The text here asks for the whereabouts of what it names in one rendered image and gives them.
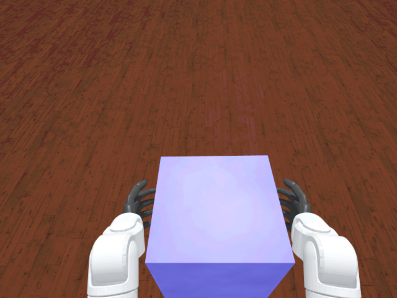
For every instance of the right robot hand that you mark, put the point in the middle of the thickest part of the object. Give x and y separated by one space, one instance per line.
298 204

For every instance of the left robot forearm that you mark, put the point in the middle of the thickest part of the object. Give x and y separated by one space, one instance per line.
114 259

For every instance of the right robot forearm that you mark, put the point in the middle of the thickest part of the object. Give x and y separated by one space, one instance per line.
329 261

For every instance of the carton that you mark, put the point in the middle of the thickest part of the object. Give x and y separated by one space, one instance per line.
217 228

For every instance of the left robot hand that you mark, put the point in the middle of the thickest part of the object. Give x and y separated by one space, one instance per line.
133 204

